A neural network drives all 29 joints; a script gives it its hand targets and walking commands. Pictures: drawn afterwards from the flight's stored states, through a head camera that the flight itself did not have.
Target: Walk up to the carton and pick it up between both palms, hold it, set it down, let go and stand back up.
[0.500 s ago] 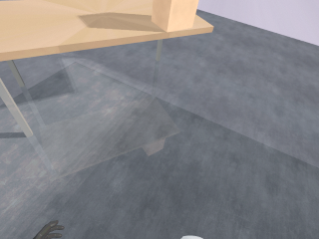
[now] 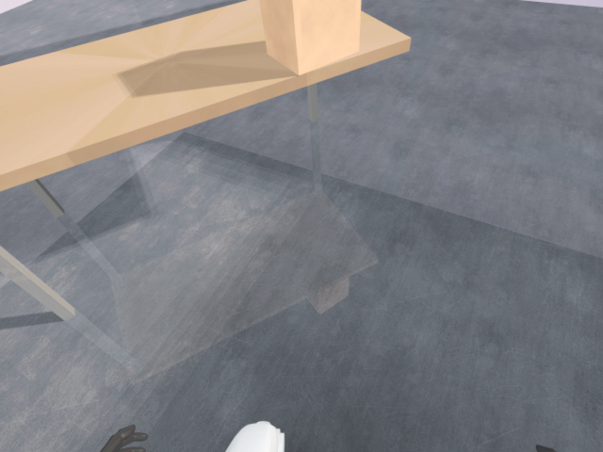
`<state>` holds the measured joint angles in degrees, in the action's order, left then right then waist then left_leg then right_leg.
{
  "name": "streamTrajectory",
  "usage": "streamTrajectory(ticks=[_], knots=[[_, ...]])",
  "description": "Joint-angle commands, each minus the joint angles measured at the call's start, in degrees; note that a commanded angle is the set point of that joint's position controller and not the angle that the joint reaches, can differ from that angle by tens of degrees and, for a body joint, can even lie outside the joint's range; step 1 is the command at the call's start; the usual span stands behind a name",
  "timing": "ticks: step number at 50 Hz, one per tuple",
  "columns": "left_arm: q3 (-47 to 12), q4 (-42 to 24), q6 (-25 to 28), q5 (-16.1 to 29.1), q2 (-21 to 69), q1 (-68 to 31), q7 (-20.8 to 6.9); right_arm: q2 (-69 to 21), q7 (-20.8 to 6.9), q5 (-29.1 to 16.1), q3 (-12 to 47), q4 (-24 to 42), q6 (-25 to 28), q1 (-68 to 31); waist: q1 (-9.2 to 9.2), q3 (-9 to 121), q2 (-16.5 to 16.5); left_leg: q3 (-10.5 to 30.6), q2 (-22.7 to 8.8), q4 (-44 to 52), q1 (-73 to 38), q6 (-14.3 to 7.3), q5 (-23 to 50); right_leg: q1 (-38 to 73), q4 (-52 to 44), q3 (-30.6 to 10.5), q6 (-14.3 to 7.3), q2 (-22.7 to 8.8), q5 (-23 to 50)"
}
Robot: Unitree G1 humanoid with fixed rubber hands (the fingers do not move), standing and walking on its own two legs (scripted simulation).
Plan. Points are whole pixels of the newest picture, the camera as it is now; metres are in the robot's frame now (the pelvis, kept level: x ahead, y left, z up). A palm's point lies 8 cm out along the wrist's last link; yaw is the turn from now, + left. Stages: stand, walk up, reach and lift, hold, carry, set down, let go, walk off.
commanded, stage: walk up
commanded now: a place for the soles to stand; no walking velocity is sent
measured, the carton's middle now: (309, 5) +1.31 -0.01 +0.05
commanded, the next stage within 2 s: none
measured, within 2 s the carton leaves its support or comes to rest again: neither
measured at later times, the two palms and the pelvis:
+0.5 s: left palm (197, 365) +0.27 +0.20 -0.09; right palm out of the picture +0.23 -0.43 -0.10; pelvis +0.16 -0.11 -0.02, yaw +2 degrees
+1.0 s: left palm (230, 325) +0.34 +0.15 -0.09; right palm (573, 269) +0.42 -0.44 -0.10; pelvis +0.30 -0.15 -0.01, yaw +9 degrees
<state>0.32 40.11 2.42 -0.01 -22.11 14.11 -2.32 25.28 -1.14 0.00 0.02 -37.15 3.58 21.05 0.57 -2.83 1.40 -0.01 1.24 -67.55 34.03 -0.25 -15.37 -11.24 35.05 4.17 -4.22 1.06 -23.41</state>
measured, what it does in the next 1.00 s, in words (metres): walks ahead: left foot, then right foot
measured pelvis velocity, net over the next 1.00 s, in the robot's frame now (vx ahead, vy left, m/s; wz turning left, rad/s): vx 0.30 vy -0.15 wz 0.15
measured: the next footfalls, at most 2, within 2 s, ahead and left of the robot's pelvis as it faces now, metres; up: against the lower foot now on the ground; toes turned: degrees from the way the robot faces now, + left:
left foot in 0.16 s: +0.22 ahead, +0.08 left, +0.00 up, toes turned +3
right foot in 0.50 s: +0.28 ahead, -0.22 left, +0.00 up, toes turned +2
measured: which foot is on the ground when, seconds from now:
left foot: up 0.00-0.14, down 0.16-0.50, up 0.52-1.00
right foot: down 0.00-0.18, up 0.20-0.48, down 0.50-1.00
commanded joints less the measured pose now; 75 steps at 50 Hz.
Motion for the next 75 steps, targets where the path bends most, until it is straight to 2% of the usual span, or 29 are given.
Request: streamTrajectory(ticks=[1,4,6,7,8,9,10,13,20,21,22,24,25,27,31,37,46,49,50,51,52,53,54,55,58,61,64,71,75], knots=[[9.1,-5.2,1.1,-2.0,-13.3,-7.9,0.1,8.2,0.8,-1.7,-5.5,-0.7,-0.1,4.2,-2.34,-3.4,14.3,-8.3,2.2,21.1,-6.3,0.9,6.0,-0.8,-19.4,6.3,17.2,-2.4,53.5],[8.4,-6.3,0.7,-2.5,-12.6,-9.8,0.6,8.9,1.4,-0.4,-6.7,-3.6,0.2,14.1,-6.81,3.8,4.4,-15.5,2.4,31.4,-22.5,0.4,18.0,0.1,2.2,3.8,6.0,-4.3,46.2],[7.6,-6.3,-0.1,-2.4,-11.0,-7.5,0.9,8.8,2.5,0.6,-7.9,-7.1,0.3,23.5,-11.34,11.0,-6.9,-11.8,2.8,40.2,-34.5,-3.9,22.0,0.5,26.3,4.1,4.0,-2.1,39.0],[6.7,-5.2,-0.6,-1.3,-8.7,-1.8,0.8,9.0,3.3,1.1,-7.9,-5.5,0.5,20.0,-8.83,12.8,-10.9,1.4,-1.9,39.3,-40.6,-8.1,19.8,-8.9,35.7,0.9,4.6,1.4,13.6],[6.5,-5.8,-0.9,-1.2,-8.1,0.3,0.7,13.1,3.9,0.7,-8.9,-2.7,0.5,17.5,-6.48,12.0,-13.7,28.2,-13.9,40.4,-42.3,-16.6,-1.1,-22.2,45.2,-2.4,6.9,4.1,-7.6],[7.0,-6.5,-1.1,-1.8,-11.3,-0.8,0.0,15.6,3.9,-0.3,-9.3,0.0,0.7,13.2,-3.98,7.8,-9.8,48.4,-20.3,53.4,-34.3,-19.5,-27.1,-26.9,47.5,-10.0,5.6,2.0,-8.5],[7.2,-7.9,-1.0,-2.5,-14.7,-2.0,-0.4,18.3,4.2,-0.9,-9.7,2.9,1.2,8.3,-2.07,2.6,-10.4,54.5,-26.5,57.9,-30.2,-22.3,-36.1,-31.4,50.7,-14.9,4.7,-0.5,-6.9],[8.3,-7.4,-0.4,-2.8,-17.1,-7.4,-1.3,15.8,4.0,0.1,-8.8,1.7,2.7,5.5,-1.8,-4.2,-0.2,39.3,-22.7,54.2,-21.2,-18.4,-17.6,-28.1,38.3,-17.7,5.5,-5.9,-3.6],[8.2,-4.2,0.1,-2.0,-12.6,-1.6,-3.3,15.5,1.9,1.2,-8.4,1.2,3.5,-3.2,1.01,-2.4,-11.7,16.3,-12.6,48.4,-7.6,-11.3,-18.3,-10.4,4.8,-10.3,3.8,-7.0,1.0],[8.5,-2.6,0.5,-2.0,-12.3,2.5,-3.0,15.8,1.6,1.4,-8.5,1.9,3.3,-5.9,3.83,0.2,-12.9,13.1,-10.6,43.4,-4.5,-9.9,-17.2,-1.6,0.2,-8.6,3.2,-6.4,3.6],[9.0,0.3,1.0,-2.1,-13.8,9.5,-2.3,14.4,1.7,1.7,-8.2,2.4,2.9,-7.2,6.66,3.2,-7.5,11.0,-7.3,32.9,1.9,-7.9,-15.6,11.1,-3.1,-8.9,3.5,-5.7,6.7],[10.4,1.2,2.0,-3.5,-19.8,15.1,-0.4,4.9,2.1,1.0,-4.3,2.6,2.4,-3.2,10.06,4.8,18.6,6.2,6.8,2.2,15.2,-3.1,-16.6,16.1,-15.0,-26.7,5.3,-14.9,-11.0],[10.1,-1.3,2.0,-3.9,-20.6,9.2,0.1,6.4,2.0,0.0,-4.6,1.4,1.9,-0.1,6.13,3.6,16.3,7.7,4.8,-1.5,15.0,-1.7,-12.7,9.7,-24.1,-40.0,1.9,-23.0,-25.3],[10.6,-3.4,1.6,-2.1,-23.2,0.8,0.4,13.5,1.8,-0.4,-6.4,-0.6,1.5,0.7,3.62,1.9,11.7,8.7,0.1,-5.8,11.6,-2.2,-8.3,1.7,-30.9,-47.1,0.8,-24.4,-37.3],[8.8,-2.7,2.4,-1.5,-16.1,2.3,0.8,10.9,0.7,-0.7,-5.4,-3.9,1.3,4.8,1.31,2.9,8.0,6.9,-0.9,-0.4,9.0,-0.3,3.6,7.3,-19.5,-18.7,7.2,-13.4,3.6],[8.6,-2.5,2.1,-0.7,-13.8,7.5,1.6,9.8,0.8,-1.3,-4.8,-3.2,-0.4,3.4,2.45,6.1,11.3,5.8,1.4,1.1,7.3,-0.1,5.6,14.6,-14.6,-8.7,13.6,-10.8,35.1],[8.5,-3.0,0.8,-1.6,-13.9,9.0,1.7,8.4,0.8,-0.4,-3.9,2.1,0.0,-5.6,6.03,2.8,8.8,-1.4,-0.8,23.2,9.5,-0.7,1.9,21.7,-8.5,-6.2,4.5,-12.8,36.6],[8.1,-4.7,0.3,-2.6,-15.0,5.4,1.1,8.5,0.7,0.5,-4.5,2.7,1.3,-3.4,3.57,3.2,8.0,-5.5,-1.6,31.3,-2.1,-2.4,-0.6,15.6,-5.0,-5.8,-0.3,-16.1,37.3],[8.2,-5.4,0.2,-2.3,-15.8,2.4,1.0,8.4,0.9,0.7,-5.0,1.1,1.7,2.9,0.21,5.9,6.5,-7.3,0.0,35.0,-11.0,-3.2,2.0,12.1,2.1,-3.0,0.4,-14.9,41.0],[7.7,-5.5,0.2,-2.1,-14.2,2.2,1.0,9.8,1.4,1.5,-6.1,-1.2,2.1,10.8,-3.55,9.5,0.4,-6.4,2.0,37.3,-24.9,-4.5,5.7,4.5,13.4,-0.6,0.8,-12.0,37.7],[7.5,-6.2,0.2,-2.2,-12.0,2.6,1.0,12.2,2.0,1.5,-7.5,-3.3,2.3,17.7,-7.36,13.3,-3.0,3.4,-0.8,37.6,-36.1,-7.8,5.5,-4.9,27.5,0.1,1.5,-8.1,29.3],[6.5,-6.0,0.1,-2.1,-8.0,4.9,0.9,14.8,2.8,1.4,-8.6,-3.6,2.3,18.7,-6.63,14.0,-8.8,22.6,-9.2,36.9,-45.0,-11.7,-2.6,-19.3,32.4,-1.6,2.6,-2.7,3.8],[6.3,-6.6,-0.1,-1.5,-8.5,3.9,0.8,18.0,3.4,1.0,-9.2,-1.6,2.4,18.1,-5.47,12.2,-10.6,46.1,-17.7,44.4,-46.5,-16.2,-10.8,-29.3,36.3,-4.4,3.5,2.1,-6.9],[7.0,-7.0,-0.3,-2.0,-14.4,0.6,0.4,18.5,3.5,-0.2,-9.1,0.1,2.3,15.1,-5.1,7.9,-10.0,55.6,-20.0,50.4,-41.8,-19.0,-20.4,-33.6,37.4,-9.5,3.0,0.0,-8.4],[7.7,-5.7,-0.5,-2.7,-15.7,-3.5,-0.4,15.1,3.2,0.4,-7.8,0.5,2.4,8.1,-2.35,-8.7,-2.3,42.2,-16.3,52.0,-20.3,-16.0,-21.5,-30.0,30.3,-11.6,2.8,-5.0,-4.0],[8.1,-5.0,-0.8,-2.7,-13.7,-0.9,-1.2,13.5,2.5,0.5,-7.1,0.2,3.2,6.7,-1.07,-9.4,-3.8,31.0,-12.2,51.6,-12.8,-13.0,-12.8,-22.9,23.6,-8.5,2.4,-5.6,0.4],[7.9,-4.5,-1.0,-2.8,-13.2,0.1,-1.8,13.7,2.3,0.2,-7.7,0.9,3.8,6.0,-1.52,-4.8,-8.8,28.3,-11.4,50.8,-17.0,-13.3,-14.2,-23.6,19.8,-7.5,2.9,-6.5,5.7],[8.1,-5.7,-0.8,-2.9,-15.7,-4.6,-2.4,16.3,3.0,0.5,-8.6,0.5,3.5,6.2,-2.5,-4.1,-7.0,29.7,-13.7,46.1,-18.8,-14.0,-14.1,-24.7,12.4,-9.7,3.5,-8.0,4.8],[8.4,-5.8,1.0,-2.3,-14.9,-1.0,-1.4,15.2,3.2,0.2,-7.7,0.4,3.2,3.4,0.79,0.9,-5.8,22.4,-12.5,31.4,-22.5,-10.7,17.1,-13.1,-3.0,-11.7,2.9,-6.3,2.9]])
